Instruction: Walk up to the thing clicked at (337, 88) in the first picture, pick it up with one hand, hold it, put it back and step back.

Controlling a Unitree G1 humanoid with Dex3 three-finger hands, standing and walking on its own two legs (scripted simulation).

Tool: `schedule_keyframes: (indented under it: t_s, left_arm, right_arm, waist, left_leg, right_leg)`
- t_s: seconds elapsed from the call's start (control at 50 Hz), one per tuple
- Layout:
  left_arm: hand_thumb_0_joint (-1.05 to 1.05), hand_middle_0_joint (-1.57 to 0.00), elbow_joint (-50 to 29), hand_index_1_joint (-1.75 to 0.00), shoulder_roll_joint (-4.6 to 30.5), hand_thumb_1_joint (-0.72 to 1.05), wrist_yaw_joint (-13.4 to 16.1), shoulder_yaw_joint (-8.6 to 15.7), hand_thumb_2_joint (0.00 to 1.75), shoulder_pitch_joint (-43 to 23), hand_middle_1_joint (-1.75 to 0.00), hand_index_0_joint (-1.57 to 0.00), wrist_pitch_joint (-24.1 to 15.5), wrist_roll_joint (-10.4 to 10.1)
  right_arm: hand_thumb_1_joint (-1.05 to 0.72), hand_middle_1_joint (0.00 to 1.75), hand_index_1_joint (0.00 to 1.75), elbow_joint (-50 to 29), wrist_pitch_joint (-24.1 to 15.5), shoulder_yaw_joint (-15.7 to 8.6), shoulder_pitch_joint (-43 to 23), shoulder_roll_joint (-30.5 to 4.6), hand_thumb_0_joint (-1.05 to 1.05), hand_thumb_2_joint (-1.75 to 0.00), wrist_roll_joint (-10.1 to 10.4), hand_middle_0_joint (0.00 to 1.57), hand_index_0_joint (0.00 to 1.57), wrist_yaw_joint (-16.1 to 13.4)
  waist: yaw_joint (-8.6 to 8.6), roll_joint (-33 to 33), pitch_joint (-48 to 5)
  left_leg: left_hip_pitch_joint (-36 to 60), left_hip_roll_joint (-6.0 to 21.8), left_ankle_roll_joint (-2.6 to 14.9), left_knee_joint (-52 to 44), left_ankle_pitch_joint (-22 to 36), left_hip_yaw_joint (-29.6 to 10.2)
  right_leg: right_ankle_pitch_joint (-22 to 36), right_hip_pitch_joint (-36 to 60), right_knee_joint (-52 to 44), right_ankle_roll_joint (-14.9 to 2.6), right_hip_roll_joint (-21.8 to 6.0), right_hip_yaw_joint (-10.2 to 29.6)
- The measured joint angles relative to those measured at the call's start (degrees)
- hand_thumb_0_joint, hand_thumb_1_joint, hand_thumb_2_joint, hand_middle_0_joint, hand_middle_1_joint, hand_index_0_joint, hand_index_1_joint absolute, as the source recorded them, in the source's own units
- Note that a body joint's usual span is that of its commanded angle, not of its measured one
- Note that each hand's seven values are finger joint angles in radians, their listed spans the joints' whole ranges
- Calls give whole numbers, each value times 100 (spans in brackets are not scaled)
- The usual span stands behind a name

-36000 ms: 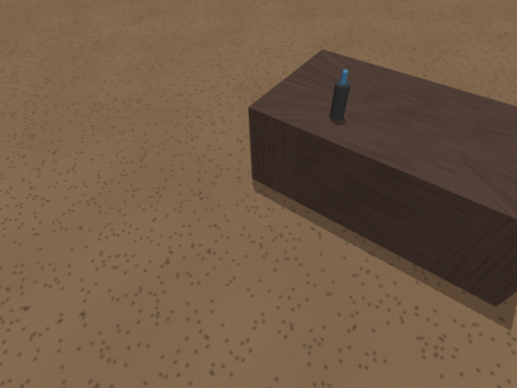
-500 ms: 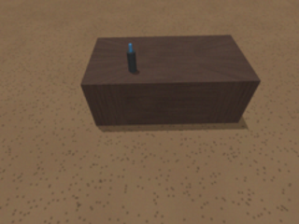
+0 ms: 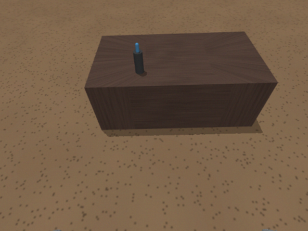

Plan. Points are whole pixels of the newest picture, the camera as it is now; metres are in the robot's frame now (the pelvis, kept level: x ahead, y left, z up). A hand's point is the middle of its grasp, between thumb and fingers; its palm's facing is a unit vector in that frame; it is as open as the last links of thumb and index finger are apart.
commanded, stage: step back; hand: left
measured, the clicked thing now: (138, 58) +1.12 +0.13 -0.21
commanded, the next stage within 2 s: stand in 0.10 s
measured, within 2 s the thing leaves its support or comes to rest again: neither
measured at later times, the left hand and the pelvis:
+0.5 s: hand out of the picture +0.07 +0.23 -0.13, palm faces -0.03 -0.95 -0.32, open 7.4 cm; pelvis -0.03 -0.01 +0.02, yaw +0 degrees
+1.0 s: hand out of the picture +0.03 +0.23 -0.13, palm faces -0.02 -0.94 -0.35, open 7.4 cm; pelvis -0.03 -0.02 +0.02, yaw +0 degrees
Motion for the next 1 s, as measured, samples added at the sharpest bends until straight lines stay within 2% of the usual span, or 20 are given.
schedule_keyframes:
  t_s: [0.08,0.12,0.16,0.3,0.56,0.8,1.0]
  left_arm:
    - [1,-20,-6,-30,27,91,14,-10,90,-159,-30,-20,29,2]
    - [1,-20,5,-30,50,91,17,-21,90,-223,-30,-20,13,-18]
    - [0,-20,71,-30,41,91,23,-40,90,-308,-30,-20,37,-54]
    - [0,-20,290,-30,-138,91,-2,-178,90,-482,-30,-20,125,-87]
    - [0,-20,731,-30,-222,91,-94,-218,90,-369,-30,-20,118,-41]
    - [1,-20,904,-30,-115,91,-107,-182,90,-22,-30,-20,103,-19]
    - [1,-20,871,-30,-152,91,-101,-221,90,-56,-30,-20,78,-55]
  right_arm:
    - [-91,30,30,15,3,-5,-56,15,1,-90,29,20,20,-12]
    - [-91,30,30,30,19,15,-91,35,1,-90,52,20,20,-30]
    - [-91,30,30,71,24,55,-147,55,1,-90,82,20,20,-43]
    - [-91,30,30,240,27,143,-271,33,1,-90,123,20,20,-43]
    - [-91,30,30,550,20,222,-235,52,1,-90,87,20,20,24]
    - [-91,30,30,672,22,207,10,13,1,-90,42,20,20,78]
    - [-91,30,30,719,13,253,37,-1,1,-90,62,20,20,43]
  waist:
    - [-13,15,96]
    - [-27,-2,140]
    - [-57,-32,212]
    - [-135,-64,324]
    - [-98,-44,84]
    - [-47,45,23]
    - [-64,25,5]
  left_leg:
    - [55,43,20,-13,-6,32]
    - [58,65,-1,-29,6,41]
    - [129,69,-25,-188,105,44]
    - [402,63,-64,-919,591,9]
    - [666,101,-151,-1652,1153,-57]
    - [447,172,-204,-1657,1237,-99]
    - [483,184,-218,-1680,1206,-98]
  right_leg:
    - [72,4,44,-40,32,-16]
    - [68,65,-93,-2,49,-16]
    - [142,152,-284,39,50,-14]
    - [597,417,-963,18,46,-55]
    - [1096,666,-1616,-47,85,-126]
    - [1210,489,-1696,-110,156,-168]
    - [1177,519,-1708,-119,168,-168]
